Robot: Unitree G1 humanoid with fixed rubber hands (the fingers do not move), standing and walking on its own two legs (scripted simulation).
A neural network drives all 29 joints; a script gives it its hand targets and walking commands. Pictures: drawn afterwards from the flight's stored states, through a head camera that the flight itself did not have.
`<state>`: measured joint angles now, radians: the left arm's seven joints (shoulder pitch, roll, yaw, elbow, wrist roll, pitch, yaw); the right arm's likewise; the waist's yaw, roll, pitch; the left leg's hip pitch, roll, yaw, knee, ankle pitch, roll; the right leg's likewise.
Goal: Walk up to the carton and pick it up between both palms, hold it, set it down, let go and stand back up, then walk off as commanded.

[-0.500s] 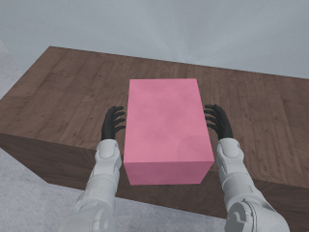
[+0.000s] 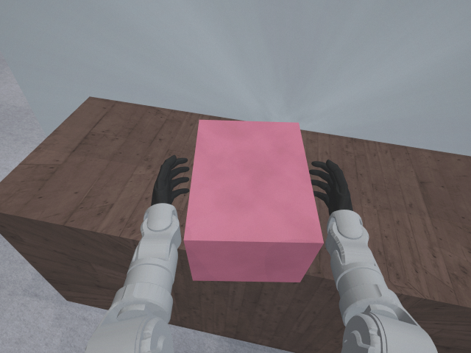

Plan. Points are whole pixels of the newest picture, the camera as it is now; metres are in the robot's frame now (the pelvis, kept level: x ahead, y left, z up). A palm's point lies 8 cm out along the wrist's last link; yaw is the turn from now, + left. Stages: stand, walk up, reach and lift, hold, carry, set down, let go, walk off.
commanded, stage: reach and lift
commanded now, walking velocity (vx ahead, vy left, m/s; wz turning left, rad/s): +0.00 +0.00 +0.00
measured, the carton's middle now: (247, 198) +0.45 -0.01 +0.01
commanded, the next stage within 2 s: hold in 1.84 s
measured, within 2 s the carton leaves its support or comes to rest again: neither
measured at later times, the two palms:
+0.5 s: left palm (152, 189) +0.38 +0.16 +0.11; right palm (336, 191) +0.38 -0.15 +0.12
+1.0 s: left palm (134, 191) +0.36 +0.18 +0.13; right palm (329, 187) +0.36 -0.12 +0.15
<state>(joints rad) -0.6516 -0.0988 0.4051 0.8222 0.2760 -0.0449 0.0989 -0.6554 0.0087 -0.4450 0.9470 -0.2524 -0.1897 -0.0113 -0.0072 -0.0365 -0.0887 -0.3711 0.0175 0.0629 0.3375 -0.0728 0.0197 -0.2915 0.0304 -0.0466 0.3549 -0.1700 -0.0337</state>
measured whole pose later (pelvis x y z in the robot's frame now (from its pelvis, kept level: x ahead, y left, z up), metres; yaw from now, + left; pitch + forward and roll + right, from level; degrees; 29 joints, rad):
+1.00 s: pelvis -0.01 +0.00 +0.00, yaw +1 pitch -7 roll +0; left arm -0.58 -0.06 0.34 0.36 0.34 0.50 0.03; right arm -0.63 0.06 -0.20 0.67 -0.03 0.08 -0.12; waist -0.05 -0.08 0.06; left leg -0.09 -0.01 0.04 0.30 -0.08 0.03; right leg -0.01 0.01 -0.07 0.32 -0.18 -0.02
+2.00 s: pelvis -0.01 +0.01 +0.00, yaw +1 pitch -12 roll +0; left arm -0.55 -0.06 0.31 0.12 0.40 0.66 -0.03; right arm -0.60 0.04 -0.09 0.53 0.06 0.11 -0.15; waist -0.09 -0.09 0.14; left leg 0.01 -0.01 0.05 0.29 -0.09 0.03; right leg 0.10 0.00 -0.08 0.30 -0.18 -0.02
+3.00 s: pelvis -0.01 +0.00 +0.00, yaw +1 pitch -12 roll +0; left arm -0.56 -0.07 0.32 0.08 0.42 0.74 -0.04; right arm -0.63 0.03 -0.09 0.53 0.07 0.17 -0.14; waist -0.08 -0.09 0.13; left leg 0.02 0.00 0.06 0.28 -0.08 0.03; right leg 0.10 0.00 -0.08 0.30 -0.18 -0.03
